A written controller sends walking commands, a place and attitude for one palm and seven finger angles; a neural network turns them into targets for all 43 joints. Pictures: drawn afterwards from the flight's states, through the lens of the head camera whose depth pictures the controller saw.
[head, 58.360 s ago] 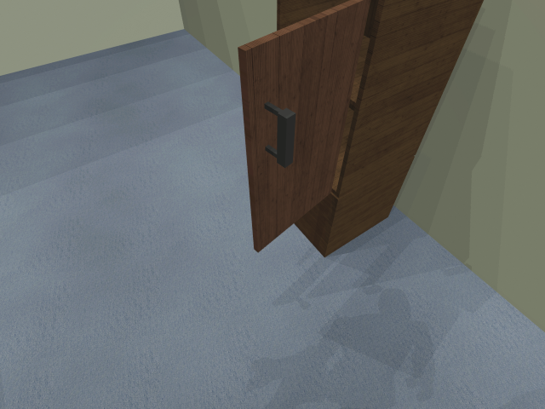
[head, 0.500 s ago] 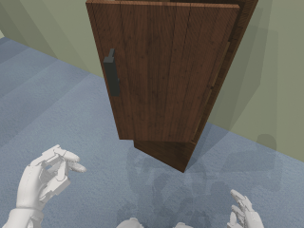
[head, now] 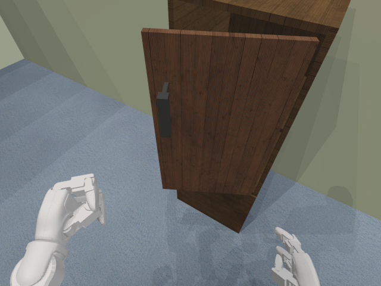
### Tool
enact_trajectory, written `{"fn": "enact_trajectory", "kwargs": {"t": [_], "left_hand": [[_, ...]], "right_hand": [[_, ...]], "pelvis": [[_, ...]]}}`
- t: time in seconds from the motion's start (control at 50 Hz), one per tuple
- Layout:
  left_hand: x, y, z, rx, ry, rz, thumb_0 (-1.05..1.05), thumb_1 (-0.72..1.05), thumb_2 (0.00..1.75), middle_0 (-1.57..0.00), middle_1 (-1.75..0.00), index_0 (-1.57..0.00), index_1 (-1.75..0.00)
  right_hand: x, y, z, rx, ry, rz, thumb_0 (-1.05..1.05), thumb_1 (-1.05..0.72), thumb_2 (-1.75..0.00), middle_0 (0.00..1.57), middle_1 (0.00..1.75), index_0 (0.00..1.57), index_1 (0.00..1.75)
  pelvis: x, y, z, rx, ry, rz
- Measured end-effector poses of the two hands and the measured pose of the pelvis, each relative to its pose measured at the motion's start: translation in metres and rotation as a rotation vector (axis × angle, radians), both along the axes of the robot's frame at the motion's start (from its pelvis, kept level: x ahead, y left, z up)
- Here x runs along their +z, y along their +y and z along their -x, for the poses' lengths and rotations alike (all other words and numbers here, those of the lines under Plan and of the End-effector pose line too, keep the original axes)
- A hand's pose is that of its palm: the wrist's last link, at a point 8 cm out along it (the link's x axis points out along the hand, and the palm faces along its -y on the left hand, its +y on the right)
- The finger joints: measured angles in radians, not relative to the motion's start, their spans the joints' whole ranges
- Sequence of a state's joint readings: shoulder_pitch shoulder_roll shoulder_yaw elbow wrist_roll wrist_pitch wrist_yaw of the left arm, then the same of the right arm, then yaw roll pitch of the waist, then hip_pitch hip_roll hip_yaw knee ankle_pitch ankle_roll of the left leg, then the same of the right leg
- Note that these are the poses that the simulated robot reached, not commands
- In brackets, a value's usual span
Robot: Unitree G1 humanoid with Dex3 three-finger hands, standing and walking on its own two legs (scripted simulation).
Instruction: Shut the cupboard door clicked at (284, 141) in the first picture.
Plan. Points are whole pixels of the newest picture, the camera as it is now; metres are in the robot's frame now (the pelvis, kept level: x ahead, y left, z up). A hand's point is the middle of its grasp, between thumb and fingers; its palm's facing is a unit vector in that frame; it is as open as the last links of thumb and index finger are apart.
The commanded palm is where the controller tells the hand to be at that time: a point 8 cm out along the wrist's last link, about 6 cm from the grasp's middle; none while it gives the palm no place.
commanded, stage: raise the hand and make a fist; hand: left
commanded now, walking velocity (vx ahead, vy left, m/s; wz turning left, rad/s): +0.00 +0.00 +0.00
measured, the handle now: (166, 110) +0.47 +0.11 +0.11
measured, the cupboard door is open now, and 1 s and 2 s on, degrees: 27 27 27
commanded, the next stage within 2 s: bring the fist close to the handle in 0.50 s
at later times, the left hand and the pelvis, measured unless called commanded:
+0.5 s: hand (116, 205) +0.23 +0.16 +0.11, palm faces +0.07 -1.00 -0.06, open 3.1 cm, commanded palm +0.20 +0.21 +0.12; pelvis +0.00 -0.03 +0.01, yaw +0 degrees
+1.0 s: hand (143, 177) +0.28 +0.12 +0.11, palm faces +0.04 -1.00 -0.03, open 3.1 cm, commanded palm +0.26 +0.17 +0.12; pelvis +0.00 -0.05 +0.01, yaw -1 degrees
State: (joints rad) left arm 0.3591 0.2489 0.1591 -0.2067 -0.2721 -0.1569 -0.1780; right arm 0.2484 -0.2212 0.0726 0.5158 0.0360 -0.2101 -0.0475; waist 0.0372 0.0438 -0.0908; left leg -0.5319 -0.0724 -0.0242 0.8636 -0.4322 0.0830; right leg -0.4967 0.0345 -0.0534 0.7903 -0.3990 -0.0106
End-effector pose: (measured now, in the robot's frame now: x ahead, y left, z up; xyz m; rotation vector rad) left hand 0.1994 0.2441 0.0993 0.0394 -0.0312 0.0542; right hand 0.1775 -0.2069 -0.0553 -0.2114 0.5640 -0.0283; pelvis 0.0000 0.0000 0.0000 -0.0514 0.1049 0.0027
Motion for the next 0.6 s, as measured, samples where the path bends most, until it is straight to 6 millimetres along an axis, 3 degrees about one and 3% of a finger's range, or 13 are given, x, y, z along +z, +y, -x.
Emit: {"fn": "enact_trajectory", "kwargs": {"t": [0.18, 0.6], "left_hand": [[0.016, -0.005, -0.009, -0.002, 0.006, -0.009, 0.02, 0.90, 0.90, -1.29, -1.49, -1.30, -1.49], [0.016, -0.043, -0.002, 0.011, 0.015, -0.018, 0.02, 0.90, 0.90, -1.30, -1.50, -1.30, -1.50]], "right_hand": [[0.003, -0.014, 0.012, -0.031, 0.016, 0.004, 0.02, -0.90, -0.90, 0.20, 0.30, 0.21, 0.30], [0.001, -0.058, 0.018, -0.054, 0.010, -0.001, 0.02, -0.90, -0.90, 0.20, 0.30, 0.20, 0.30]], "pelvis": [[0.009, -0.006, 0.000, -0.003, -0.035, -0.011], [0.012, -0.040, 0.002, -0.004, -0.049, -0.036]]}}
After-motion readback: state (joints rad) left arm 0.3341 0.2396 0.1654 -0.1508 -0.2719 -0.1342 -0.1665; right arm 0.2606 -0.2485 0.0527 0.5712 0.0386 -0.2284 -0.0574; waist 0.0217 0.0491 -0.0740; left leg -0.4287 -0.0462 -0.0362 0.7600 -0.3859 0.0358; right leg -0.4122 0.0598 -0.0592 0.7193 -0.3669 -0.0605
